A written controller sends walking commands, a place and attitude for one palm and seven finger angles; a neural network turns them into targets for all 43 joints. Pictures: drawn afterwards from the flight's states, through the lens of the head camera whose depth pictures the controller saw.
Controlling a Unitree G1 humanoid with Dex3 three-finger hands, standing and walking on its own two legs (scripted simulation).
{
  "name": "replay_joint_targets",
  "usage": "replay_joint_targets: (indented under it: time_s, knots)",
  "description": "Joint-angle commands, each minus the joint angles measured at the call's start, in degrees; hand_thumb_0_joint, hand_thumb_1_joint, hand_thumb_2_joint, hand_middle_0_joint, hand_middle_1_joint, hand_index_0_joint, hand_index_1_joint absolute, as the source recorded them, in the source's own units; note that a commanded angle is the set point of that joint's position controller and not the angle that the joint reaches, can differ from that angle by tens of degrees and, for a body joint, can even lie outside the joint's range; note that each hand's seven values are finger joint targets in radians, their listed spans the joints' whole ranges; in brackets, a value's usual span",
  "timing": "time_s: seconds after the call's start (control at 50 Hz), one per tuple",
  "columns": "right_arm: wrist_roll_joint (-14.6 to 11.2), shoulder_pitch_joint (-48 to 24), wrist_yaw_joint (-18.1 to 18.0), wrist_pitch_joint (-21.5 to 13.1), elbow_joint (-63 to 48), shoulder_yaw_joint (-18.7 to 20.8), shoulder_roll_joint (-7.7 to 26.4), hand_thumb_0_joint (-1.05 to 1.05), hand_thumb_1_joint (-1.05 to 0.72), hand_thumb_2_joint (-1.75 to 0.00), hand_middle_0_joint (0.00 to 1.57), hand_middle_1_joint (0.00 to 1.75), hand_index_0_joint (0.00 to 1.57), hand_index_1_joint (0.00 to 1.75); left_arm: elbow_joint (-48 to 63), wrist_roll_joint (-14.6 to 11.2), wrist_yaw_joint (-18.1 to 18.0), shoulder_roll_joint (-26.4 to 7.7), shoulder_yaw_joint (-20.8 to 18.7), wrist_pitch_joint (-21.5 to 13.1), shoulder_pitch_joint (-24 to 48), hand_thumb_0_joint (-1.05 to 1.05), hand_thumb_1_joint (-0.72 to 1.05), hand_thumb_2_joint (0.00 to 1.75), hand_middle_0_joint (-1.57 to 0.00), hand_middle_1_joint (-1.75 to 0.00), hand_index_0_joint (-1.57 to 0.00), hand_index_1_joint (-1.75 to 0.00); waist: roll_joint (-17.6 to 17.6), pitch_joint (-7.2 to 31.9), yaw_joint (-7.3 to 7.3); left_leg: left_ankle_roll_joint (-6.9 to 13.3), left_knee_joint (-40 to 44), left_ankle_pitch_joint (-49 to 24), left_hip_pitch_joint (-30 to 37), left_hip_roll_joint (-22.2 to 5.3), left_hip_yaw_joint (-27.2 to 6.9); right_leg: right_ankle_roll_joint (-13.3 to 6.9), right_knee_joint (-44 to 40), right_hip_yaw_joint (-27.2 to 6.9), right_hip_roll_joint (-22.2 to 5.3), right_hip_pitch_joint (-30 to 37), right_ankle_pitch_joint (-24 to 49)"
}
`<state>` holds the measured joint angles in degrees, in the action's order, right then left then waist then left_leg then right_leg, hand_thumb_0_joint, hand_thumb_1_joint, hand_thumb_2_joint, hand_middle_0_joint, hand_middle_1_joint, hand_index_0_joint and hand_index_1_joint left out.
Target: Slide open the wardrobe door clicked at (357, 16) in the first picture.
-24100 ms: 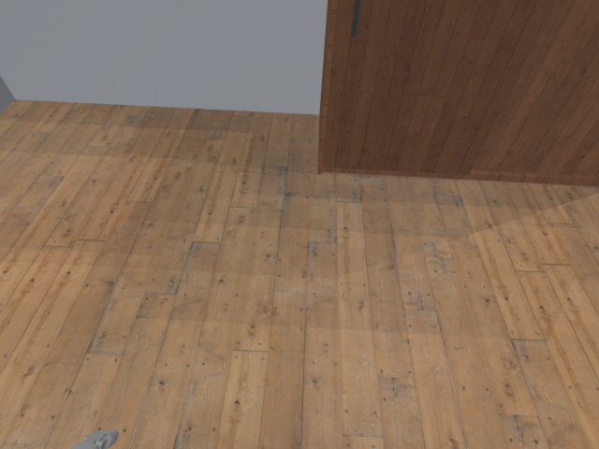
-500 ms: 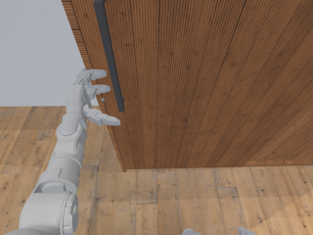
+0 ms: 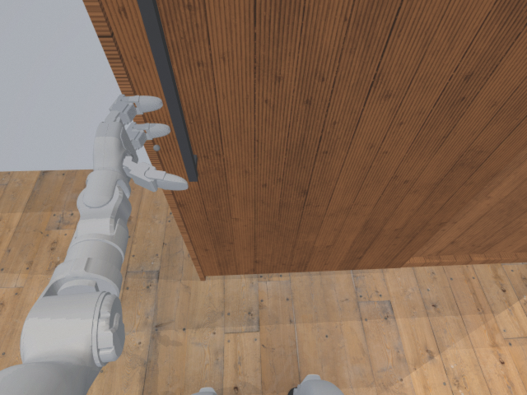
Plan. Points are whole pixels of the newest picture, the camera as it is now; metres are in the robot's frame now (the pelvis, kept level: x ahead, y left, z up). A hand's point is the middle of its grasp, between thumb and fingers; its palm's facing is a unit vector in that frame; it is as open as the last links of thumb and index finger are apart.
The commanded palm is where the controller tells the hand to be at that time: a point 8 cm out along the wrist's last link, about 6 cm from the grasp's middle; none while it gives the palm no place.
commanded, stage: feel for the door with the fingertips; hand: left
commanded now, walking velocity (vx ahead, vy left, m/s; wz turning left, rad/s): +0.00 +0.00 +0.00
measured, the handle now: (176, 102) +0.52 +0.12 +0.14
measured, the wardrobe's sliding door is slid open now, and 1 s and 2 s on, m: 0.00 0.00 0.00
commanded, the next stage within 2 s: slide the fingers in behind the handle in 0.06 s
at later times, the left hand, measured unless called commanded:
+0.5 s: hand (158, 146) +0.47 +0.16 +0.09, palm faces +0.00 -1.00 -0.01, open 13.9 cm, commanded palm +0.44 +0.20 +0.10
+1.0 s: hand (175, 148) +0.46 +0.13 +0.09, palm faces +0.00 -1.00 +0.00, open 14.0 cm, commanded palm +0.43 +0.18 +0.10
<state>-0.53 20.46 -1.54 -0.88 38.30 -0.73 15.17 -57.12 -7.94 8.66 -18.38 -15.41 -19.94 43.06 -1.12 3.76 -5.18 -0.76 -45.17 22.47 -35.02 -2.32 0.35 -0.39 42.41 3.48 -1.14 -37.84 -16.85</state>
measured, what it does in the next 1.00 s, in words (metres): stands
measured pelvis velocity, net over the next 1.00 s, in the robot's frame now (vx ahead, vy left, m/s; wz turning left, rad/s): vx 0.01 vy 0.00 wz -0.01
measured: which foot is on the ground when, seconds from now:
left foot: down 0.00-1.00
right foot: down 0.00-1.00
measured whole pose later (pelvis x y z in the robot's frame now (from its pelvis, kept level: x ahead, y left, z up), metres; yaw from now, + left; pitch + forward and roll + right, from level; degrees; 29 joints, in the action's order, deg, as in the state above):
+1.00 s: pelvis +0.01 +0.00 +0.00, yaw +0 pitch +12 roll -1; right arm -0.1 19.3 -0.2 -0.5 37.4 -0.5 13.8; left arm -51.4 -6.6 3.5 -13.0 -11.9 -19.1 39.7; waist -1.4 4.7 -4.5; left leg -0.5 -44.7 23.3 -33.9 -2.2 0.7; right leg -0.1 42.0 3.0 -1.1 -36.9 -17.6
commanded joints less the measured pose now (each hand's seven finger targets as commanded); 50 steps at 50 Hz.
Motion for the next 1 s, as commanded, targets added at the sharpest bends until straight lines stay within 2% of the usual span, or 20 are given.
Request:
replay_joint_targets:
  time_s: [0.0, 0.06, 0.08, 0.1, 0.26, 0.3, 0.32, 0.36, 0.4, 0.44, 0.46, 0.5, 0.66, 0.72, 0.78, 0.8, 0.86, 0.88, 0.94, 0.98]
  knots:
    - [-0.1, 4.3, -0.7, -1.8, -4.8, 3.0, 8.2, 0.00, -0.90, -0.90, 0.20, 0.30, 0.20, 0.30, 11.3, -0.1, -0.4, -12.9, -2.6, -4.6, 28.1, 0.00, -0.50, 0.30, -0.30, -1.20, -0.30, -1.20, -1.4, 22.9, -1.15, 1.8, 5.3, -11.4, 4.7, 3.3, 0.3, -0.4, -3.5, -2.4, 2.2, 15.9, 14.3]
    - [0.1, 4.9, -0.5, -1.8, -4.8, 2.9, 8.4, 0.00, -0.90, -0.90, 0.20, 0.30, 0.20, 0.30, 9.7, 0.4, -0.5, -14.1, -3.7, -4.8, 27.5, 0.00, -0.50, 0.30, -0.30, -1.20, -0.30, -1.20, -1.3, 23.3, -0.70, 1.7, 5.0, -12.3, 4.0, 3.2, 0.3, -0.6, -3.0, -2.4, 2.3, 16.3, 15.2]
    - [0.1, 5.2, -0.6, -1.7, -4.8, 3.0, 8.4, 0.00, -0.90, -0.90, 0.20, 0.30, 0.20, 0.30, 10.2, 0.4, -0.3, -13.9, -3.2, -5.1, 29.2, 0.00, -0.50, 0.30, -0.30, -1.20, -0.30, -1.20, -1.4, 23.3, -1.49, 1.8, 4.9, -12.7, 4.7, 3.1, 0.0, -0.5, -2.9, -2.1, 2.3, 15.4, 15.2]
    - [0.0, 5.2, -0.5, -1.7, -4.6, 3.0, 8.4, 0.00, -0.90, -0.90, 0.20, 0.30, 0.20, 0.30, 9.9, 0.3, -0.3, -14.2, -3.5, -5.1, 29.6, 0.00, -0.50, 0.30, -0.30, -1.20, -0.30, -1.20, -1.2, 23.1, -1.40, 1.7, 4.9, -12.5, 4.6, 3.0, -0.2, -0.5, -2.9, -2.0, 2.4, 15.1, 14.9]
    - [0.1, 5.7, -0.3, -1.7, -4.6, 3.0, 8.6, 0.00, -0.90, -0.90, 0.20, 0.30, 0.20, 0.30, 7.8, 0.1, -0.2, -10.8, -1.0, -4.5, 30.9, 0.00, -0.50, 0.30, -0.30, -1.20, -0.30, -1.20, -0.2, 22.1, -2.50, 1.6, 5.0, -10.3, 5.2, 2.7, -0.8, -0.5, -3.2, -1.3, 2.6, 11.6, 11.2]
    - [0.2, 5.9, -0.2, -1.7, -4.8, 3.0, 8.7, 0.00, -0.90, -0.90, 0.20, 0.30, 0.20, 0.30, 8.9, 0.1, -0.6, -12.1, -2.2, -4.9, 30.1, 0.00, -0.50, 0.30, -0.30, -1.20, -0.30, -1.20, -1.8, 23.7, -1.48, 1.4, 4.9, -12.2, 6.3, 2.8, -1.0, -0.8, -2.6, -1.2, 2.6, 12.1, 12.4]
    - [0.2, 5.5, 0.0, -1.7, -5.2, 3.0, 8.4, 0.00, -0.90, -0.90, 0.20, 0.30, 0.20, 0.30, 9.4, 0.1, -0.4, -10.1, -0.7, -4.8, 29.1, 0.00, -0.50, 0.30, -0.30, -1.20, -0.30, -1.20, -3.0, 24.1, -1.40, 1.4, 4.9, -12.2, 6.7, 2.9, -0.8, -0.8, -2.7, -1.2, 2.7, 12.0, 12.3]
    - [0.2, 5.7, 0.1, -1.7, -5.3, 3.2, 8.5, 0.00, -0.90, -0.90, 0.20, 0.30, 0.20, 0.30, 10.0, 0.0, -0.6, -10.7, -1.5, -4.8, 28.2, 0.00, -0.50, 0.30, -0.30, -1.20, -0.30, -1.20, -0.5, 24.2, -1.15, 1.4, 4.9, -12.5, 6.1, 2.7, -0.8, -0.7, -2.6, -1.1, 2.8, 13.2, 12.9]
    - [0.1, 5.3, 0.2, -1.6, -5.6, 3.0, 8.3, 0.00, -0.90, -0.90, 0.20, 0.30, 0.20, 0.30, 11.1, 0.1, -0.8, -9.8, -0.7, -4.8, 26.9, 0.00, -0.50, 0.30, -0.30, -1.20, -0.30, -1.20, -2.3, 23.9, -0.98, 1.3, 4.9, -13.7, 7.2, 2.6, -0.8, -0.9, -2.5, -0.9, 2.8, 12.4, 13.5]
    - [0.1, 4.9, 0.4, -1.6, -5.7, 3.0, 8.1, 0.00, -0.90, -0.90, 0.20, 0.30, 0.20, 0.30, 11.4, 0.0, -1.0, -8.3, 0.3, -4.5, 26.3, 0.00, -0.50, 0.30, -0.30, -1.20, -0.30, -1.20, -1.7, 22.7, -0.98, 1.3, 5.1, -13.0, 6.8, 2.6, -0.8, -0.9, -2.7, -0.8, 2.9, 12.3, 13.0]
    - [0.1, 5.1, 0.4, -1.5, -5.8, 3.2, 8.3, 0.00, -0.90, -0.90, 0.20, 0.30, 0.20, 0.30, 12.0, -0.1, -1.4, -9.3, -0.8, -4.5, 26.0, 0.00, -0.50, 0.30, -0.30, -1.20, -0.30, -1.20, -0.1, 22.6, -0.77, 1.3, 5.3, -12.9, 6.3, 2.6, -0.9, -0.9, -2.7, -0.7, 2.9, 13.0, 13.0]
    - [0.0, 4.3, 0.3, -1.5, -6.2, 3.1, 8.1, 0.00, -0.90, -0.90, 0.20, 0.30, 0.20, 0.30, 13.7, -0.1, -1.9, -8.5, -0.1, -4.5, 25.9, 0.00, -0.50, 0.30, -0.30, -1.20, -0.30, -1.20, -2.0, 23.0, -0.69, 1.3, 5.4, -12.4, 7.0, 2.7, -0.5, -0.9, -3.0, -1.0, 2.8, 13.1, 12.7]
    - [0.1, 3.9, 0.2, -1.7, -5.9, 3.2, 7.7, 0.00, -0.90, -0.90, 0.20, 0.30, 0.20, 0.30, 15.5, 0.8, -3.7, -8.5, -0.1, -4.4, 26.1, 0.00, -0.50, 0.30, -0.30, -1.20, -0.30, -1.20, -0.7, 22.7, -0.73, 1.4, 5.7, -13.1, 6.9, 2.7, -0.4, -0.8, -3.1, -1.1, 2.7, 14.6, 14.3]
    - [0.1, 3.8, 0.3, -1.8, -5.8, 3.2, 7.3, 0.00, -0.90, -0.90, 0.20, 0.30, 0.20, 0.30, 16.3, 0.8, -3.8, -5.5, 2.1, -4.2, 25.4, 0.00, -0.50, 0.30, -0.30, -1.20, -0.30, -1.20, -3.1, 23.6, -0.73, 1.1, 5.3, -16.0, 8.9, 2.7, -0.5, -1.0, -2.6, -0.9, 2.8, 13.8, 15.9]
    - [0.2, 4.0, 0.6, -1.8, -6.1, 3.4, 7.5, 0.00, -0.90, -0.90, 0.20, 0.30, 0.20, 0.30, 16.1, 0.4, -4.2, -4.4, 2.2, -3.8, 22.8, 0.00, -0.50, 0.30, -0.30, -1.20, -0.30, -1.20, -0.6, 24.0, -0.28, 1.1, 5.3, -17.6, 9.0, 2.5, -0.6, -1.0, -2.5, -0.5, 2.9, 14.8, 17.2]
    - [0.1, 3.7, 0.6, -1.7, -5.8, 3.5, 7.4, 0.00, -0.90, -0.90, 0.20, 0.30, 0.20, 0.30, 16.8, 0.4, -4.3, -4.0, 2.8, -3.7, 23.9, 0.00, -0.50, 0.30, -0.30, -1.20, -0.30, -1.20, -0.5, 23.9, -0.88, 1.2, 5.2, -17.6, 9.0, 2.5, -0.3, -0.8, -2.7, -0.7, 2.8, 15.0, 17.9]
    - [0.1, 3.4, 0.9, -1.8, -6.1, 3.6, 7.1, 0.00, -0.90, -0.90, 0.20, 0.30, 0.20, 0.30, 18.7, 0.4, -4.6, -2.3, 3.8, -3.5, 22.3, 0.00, -0.50, 0.30, -0.30, -1.20, -0.30, -1.20, -0.8, 24.1, -0.44, 1.2, 5.3, -18.3, 9.3, 2.6, -0.1, -0.9, -2.8, -0.7, 2.8, 15.8, 18.9]
    - [0.1, 3.6, 0.8, -1.7, -5.9, 3.7, 7.2, 0.00, -0.90, -0.90, 0.20, 0.30, 0.20, 0.30, 18.2, 0.5, -4.9, -3.4, 2.8, -3.3, 22.0, 0.00, -0.50, 0.30, -0.30, -1.20, -0.30, -1.20, 0.6, 23.6, -0.50, 1.3, 5.2, -18.5, 9.0, 2.6, -0.1, -0.8, -2.8, -0.6, 2.8, 16.0, 19.2]
    - [0.2, 3.1, 0.7, -1.4, -5.9, 3.5, 7.1, 0.00, -0.90, -0.90, 0.20, 0.30, 0.20, 0.30, 19.1, 0.9, -5.4, -5.1, 1.4, -3.2, 22.1, 0.00, -0.50, 0.30, -0.30, -1.20, -0.30, -1.20, 0.5, 23.5, 0.02, 1.4, 5.7, -16.9, 7.5, 2.9, 0.3, -0.7, -3.0, -1.2, 2.5, 17.6, 19.4]
    - [0.3, 3.0, 0.7, -1.5, -6.2, 3.4, 7.0, 0.00, -0.90, -0.90, 0.20, 0.30, 0.20, 0.30, 19.2, 1.1, -5.7, -4.4, 1.8, -3.1, 21.1, 0.00, -0.50, 0.30, -0.30, -1.20, -0.30, -1.20, -0.1, 23.0, 0.15, 1.5, 5.8, -17.2, 7.9, 3.0, 0.4, -0.8, -3.1, -1.2, 2.5, 17.6, 19.5]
